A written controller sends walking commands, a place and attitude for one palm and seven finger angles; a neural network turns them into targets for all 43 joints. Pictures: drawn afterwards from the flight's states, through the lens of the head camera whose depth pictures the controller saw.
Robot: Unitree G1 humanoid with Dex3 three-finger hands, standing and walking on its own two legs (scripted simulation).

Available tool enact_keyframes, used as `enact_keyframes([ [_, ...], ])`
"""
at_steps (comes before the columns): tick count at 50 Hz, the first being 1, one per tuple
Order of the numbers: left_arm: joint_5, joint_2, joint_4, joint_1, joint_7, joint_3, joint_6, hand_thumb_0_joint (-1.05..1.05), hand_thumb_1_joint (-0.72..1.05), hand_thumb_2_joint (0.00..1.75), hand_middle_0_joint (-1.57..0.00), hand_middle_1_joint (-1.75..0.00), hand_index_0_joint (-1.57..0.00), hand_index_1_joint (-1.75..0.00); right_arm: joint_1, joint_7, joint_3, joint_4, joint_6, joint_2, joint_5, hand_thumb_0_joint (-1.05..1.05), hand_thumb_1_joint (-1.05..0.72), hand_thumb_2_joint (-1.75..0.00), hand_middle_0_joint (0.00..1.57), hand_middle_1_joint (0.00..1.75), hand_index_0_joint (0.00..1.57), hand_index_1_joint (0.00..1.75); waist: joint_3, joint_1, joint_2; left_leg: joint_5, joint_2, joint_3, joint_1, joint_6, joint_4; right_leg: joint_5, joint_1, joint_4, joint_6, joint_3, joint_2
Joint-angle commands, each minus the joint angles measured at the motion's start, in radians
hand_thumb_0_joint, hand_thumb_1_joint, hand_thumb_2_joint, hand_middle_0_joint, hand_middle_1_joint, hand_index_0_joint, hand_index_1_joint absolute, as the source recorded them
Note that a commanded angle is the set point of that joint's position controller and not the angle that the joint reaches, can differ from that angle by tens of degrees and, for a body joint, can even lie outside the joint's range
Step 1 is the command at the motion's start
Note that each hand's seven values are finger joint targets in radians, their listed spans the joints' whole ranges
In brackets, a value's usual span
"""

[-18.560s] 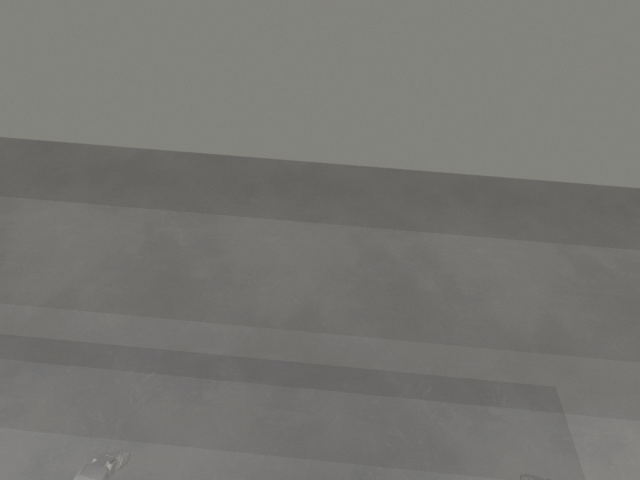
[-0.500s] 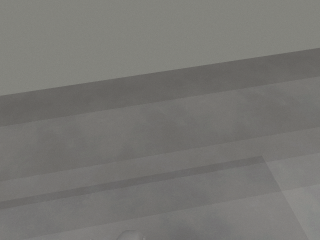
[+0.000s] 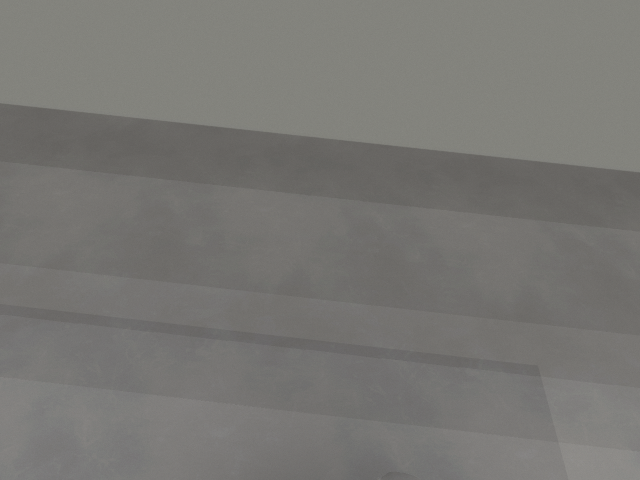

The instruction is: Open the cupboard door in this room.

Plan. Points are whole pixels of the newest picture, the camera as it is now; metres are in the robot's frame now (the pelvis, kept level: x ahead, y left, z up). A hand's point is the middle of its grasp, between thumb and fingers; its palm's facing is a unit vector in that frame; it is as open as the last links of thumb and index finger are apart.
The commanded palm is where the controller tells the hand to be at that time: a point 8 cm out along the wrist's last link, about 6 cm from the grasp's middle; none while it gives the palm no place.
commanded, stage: turn or walk to find it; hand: left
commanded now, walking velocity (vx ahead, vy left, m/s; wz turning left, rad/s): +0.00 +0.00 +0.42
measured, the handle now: out of the picture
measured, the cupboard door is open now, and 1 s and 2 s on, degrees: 0 0 0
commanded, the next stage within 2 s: stand and wait in 0.18 s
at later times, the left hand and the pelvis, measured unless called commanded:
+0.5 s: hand out of the picture -0.02 +0.14 -0.17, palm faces +0.12 -0.97 -0.22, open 7.3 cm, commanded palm none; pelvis -0.03 -0.05 +0.00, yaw +3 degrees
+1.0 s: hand out of the picture +0.03 +0.14 -0.17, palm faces -0.16 -0.94 -0.29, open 7.4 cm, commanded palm none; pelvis -0.09 -0.06 -0.02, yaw -13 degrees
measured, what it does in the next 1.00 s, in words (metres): walks backwards: right foot, then left foot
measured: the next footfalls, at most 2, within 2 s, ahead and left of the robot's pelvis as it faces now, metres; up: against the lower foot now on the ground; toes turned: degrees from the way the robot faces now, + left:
right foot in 0.20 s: +0.04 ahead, -0.14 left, +0.00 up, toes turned +1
left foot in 0.60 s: -0.05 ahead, +0.09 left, +0.00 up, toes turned +3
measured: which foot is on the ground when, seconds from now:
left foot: down 0.00-0.22, up 0.24-0.58, down 0.60-1.00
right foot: up 0.00-0.18, down 0.20-0.62, up 0.64-0.98, down 1.00-1.00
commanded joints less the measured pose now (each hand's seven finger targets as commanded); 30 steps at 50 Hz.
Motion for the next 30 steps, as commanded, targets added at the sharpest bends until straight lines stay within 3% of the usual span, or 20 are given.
enact_keyframes([
  [1, 0.000, 0.052, -0.096, -0.048, 0.009, 0.007, -0.020, 0.00, 0.90, 0.90, -0.20, -0.30, -0.20, -0.30, 0.082, -0.014, -0.062, -0.037, -0.009, -0.211, 0.001, 0.00, -0.90, -0.90, 0.20, 0.30, 0.20, 0.30, -0.087, -0.065, 0.155, 0.360, 0.257, -0.259, 0.132, 0.139, -0.121, -0.032, -0.062, -0.089, 0.008, 0.010, 0.003],
  [5, -0.007, 0.038, -0.103, -0.036, 0.012, 0.003, -0.028, 0.00, 0.90, 0.90, -0.20, -0.30, -0.20, -0.30, 0.061, -0.011, -0.069, -0.046, -0.001, -0.215, -0.005, 0.00, -0.90, -0.90, 0.20, 0.30, 0.20, 0.30, -0.096, -0.054, 0.198, 0.389, 0.238, -0.301, 0.061, 0.134, -0.085, -0.043, 0.074, -0.288, -0.004, -0.008, 0.036],
  [7, -0.010, 0.046, -0.090, 0.018, 0.012, 0.007, -0.035, 0.00, 0.90, 0.90, -0.20, -0.30, -0.20, -0.30, 0.039, -0.008, -0.072, -0.050, 0.002, -0.212, -0.003, 0.00, -0.90, -0.90, 0.20, 0.30, 0.20, 0.30, -0.103, -0.026, 0.197, 0.352, 0.211, -0.309, -0.010, 0.113, -0.051, 0.053, 0.186, -0.429, -0.010, -0.020, 0.055],
  [8, -0.009, 0.049, -0.081, 0.054, 0.014, 0.010, -0.041, 0.00, 0.90, 0.90, -0.20, -0.30, -0.20, -0.30, 0.032, -0.008, -0.073, -0.056, 0.003, -0.200, 0.001, 0.00, -0.90, -0.90, 0.20, 0.30, 0.20, 0.30, -0.122, -0.008, 0.179, 0.297, 0.181, -0.297, -0.060, 0.086, -0.015, 0.148, 0.276, -0.551, -0.012, -0.028, 0.050],
  [9, -0.004, 0.078, -0.076, 0.084, 0.017, 0.015, -0.051, 0.00, 0.90, 0.90, -0.20, -0.30, -0.20, -0.30, 0.033, -0.004, -0.069, -0.059, 0.002, -0.175, 0.007, 0.00, -0.90, -0.90, 0.20, 0.30, 0.20, 0.30, -0.136, 0.007, 0.101, 0.186, 0.130, -0.264, -0.137, 0.040, 0.043, 0.223, 0.386, -0.667, -0.023, 0.006, 0.005],
  [10, 0.011, 0.148, -0.074, 0.106, 0.024, 0.026, -0.061, 0.00, 0.90, 0.90, -0.20, -0.30, -0.20, -0.30, 0.052, 0.001, -0.059, -0.068, -0.001, -0.113, 0.016, 0.00, -0.90, -0.90, 0.20, 0.30, 0.20, 0.30, -0.162, 0.015, -0.119, -0.051, 0.024, -0.139, -0.284, -0.025, 0.205, 0.227, 0.493, -0.732, -0.083, 0.200, -0.196],
  [11, 0.015, 0.193, -0.084, 0.092, 0.026, 0.032, -0.062, 0.00, 0.90, 0.90, -0.20, -0.30, -0.20, -0.30, 0.020, -0.003, -0.052, -0.091, 0.000, -0.093, 0.012, 0.00, -0.90, -0.90, 0.20, 0.30, 0.20, 0.30, -0.109, 0.028, -0.270, -0.348, -0.049, -0.059, -0.347, -0.060, 0.395, 0.328, 0.406, -0.766, -0.205, 0.383, -0.368],
  [12, 0.009, 0.170, -0.089, 0.071, 0.026, 0.022, -0.058, 0.00, 0.90, 0.90, -0.20, -0.30, -0.20, -0.30, 0.021, -0.005, -0.061, -0.080, 0.010, -0.119, 0.006, 0.00, -0.90, -0.90, 0.20, 0.30, 0.20, 0.30, -0.095, 0.018, -0.156, -0.346, -0.014, -0.099, -0.276, -0.053, 0.502, 0.353, 0.285, -0.764, -0.253, 0.328, -0.371],
  [13, 0.006, 0.127, -0.095, 0.010, 0.030, 0.021, -0.065, 0.00, 0.90, 0.90, -0.20, -0.30, -0.20, -0.30, 0.060, -0.008, -0.060, -0.048, 0.023, -0.111, 0.001, 0.00, -0.90, -0.90, 0.20, 0.30, 0.20, 0.30, -0.070, -0.015, -0.213, -0.305, 0.013, -0.132, -0.253, -0.048, 0.539, 0.256, 0.216, -0.785, -0.250, 0.303, -0.307],
  [15, 0.005, 0.074, -0.088, -0.053, 0.023, -0.005, -0.065, 0.00, 0.90, 0.90, -0.20, -0.30, -0.20, -0.30, 0.105, -0.004, -0.054, 0.012, 0.023, -0.096, 0.002, 0.00, -0.90, -0.90, 0.20, 0.30, 0.20, 0.30, -0.023, -0.047, -0.128, -0.203, 0.027, -0.075, -0.194, -0.051, 0.544, 0.235, 0.175, -0.776, -0.217, 0.199, -0.193],
  [17, 0.007, 0.054, -0.070, -0.037, 0.019, -0.012, -0.068, 0.00, 0.90, 0.90, -0.20, -0.30, -0.20, -0.30, 0.131, -0.003, -0.044, 0.039, 0.017, -0.070, 0.003, 0.00, -0.90, -0.90, 0.20, 0.30, 0.20, 0.30, -0.029, -0.049, -0.120, -0.159, 0.035, -0.030, -0.152, -0.057, 0.454, 0.278, 0.187, -0.765, -0.191, 0.147, -0.137],
  [20, 0.009, 0.084, -0.037, 0.045, 0.013, 0.001, -0.066, 0.00, 0.90, 0.90, -0.20, -0.30, -0.20, -0.30, 0.074, -0.012, -0.039, 0.033, 0.013, -0.080, 0.005, 0.00, -0.90, -0.90, 0.20, 0.30, 0.20, 0.30, -0.011, -0.006, -0.172, -0.187, 0.045, 0.006, -0.153, -0.071, 0.363, 0.366, 0.231, -0.762, -0.219, 0.210, -0.148],
  [23, 0.012, 0.113, -0.014, 0.092, 0.013, 0.024, -0.057, 0.00, 0.90, 0.90, -0.20, -0.30, -0.20, -0.30, 0.035, -0.023, -0.035, 0.024, 0.006, -0.081, 0.009, 0.00, -0.90, -0.90, 0.20, 0.30, 0.20, 0.30, -0.033, 0.019, -0.139, -0.238, 0.047, 0.017, -0.164, -0.075, 0.291, 0.458, 0.301, -0.738, -0.258, 0.291, -0.171],
  [26, 0.011, 0.131, -0.007, 0.084, 0.014, 0.038, -0.048, 0.00, 0.90, 0.90, -0.20, -0.30, -0.20, -0.30, 0.056, -0.034, -0.032, 0.027, -0.005, -0.079, 0.016, 0.00, -0.90, -0.90, 0.20, 0.30, 0.20, 0.30, -0.096, 0.007, -0.131, -0.214, 0.036, 0.023, -0.109, -0.074, 0.160, 0.559, 0.346, -0.685, -0.256, 0.322, -0.160],
  [27, 0.007, 0.129, -0.008, 0.070, 0.014, 0.039, -0.044, 0.00, 0.90, 0.90, -0.20, -0.30, -0.20, -0.30, 0.073, -0.037, -0.033, 0.034, -0.008, -0.080, 0.020, 0.00, -0.90, -0.90, 0.20, 0.30, 0.20, 0.30, -0.109, -0.004, -0.112, -0.173, 0.031, 0.026, -0.052, -0.072, 0.086, 0.565, 0.325, -0.664, -0.241, 0.332, -0.151],
  [28, 0.003, 0.128, -0.011, 0.043, 0.014, 0.040, -0.039, 0.00, 0.90, 0.90, -0.20, -0.30, -0.20, -0.30, 0.115, -0.041, -0.032, 0.048, -0.016, -0.076, 0.022, 0.00, -0.90, -0.90, 0.20, 0.30, 0.20, 0.30, -0.135, -0.031, -0.105, -0.086, 0.030, 0.033, 0.043, -0.068, -0.028, 0.542, 0.285, -0.632, -0.212, 0.315, -0.129],
  [29, -0.004, 0.103, -0.020, 0.026, 0.013, 0.037, -0.035, 0.00, 0.90, 0.90, -0.20, -0.30, -0.20, -0.30, 0.151, -0.046, -0.034, 0.058, -0.027, -0.095, 0.023, 0.00, -0.90, -0.90, 0.20, 0.30, 0.20, 0.30, -0.163, -0.050, -0.051, -0.006, 0.066, 0.023, 0.177, -0.058, -0.112, 0.473, 0.195, -0.583, -0.172, 0.268, -0.079],
  [30, -0.012, 0.066, -0.033, 0.017, 0.006, 0.028, -0.029, 0.00, 0.90, 0.90, -0.20, -0.30, -0.20, -0.30, 0.153, -0.050, -0.045, 0.053, -0.033, -0.146, 0.016, 0.00, -0.90, -0.90, 0.20, 0.30, 0.20, 0.30, -0.158, -0.061, 0.097, -0.008, 0.193, -0.113, 0.276, -0.012, -0.178, 0.312, 0.040, -0.474, -0.121, 0.186, 0.017],
])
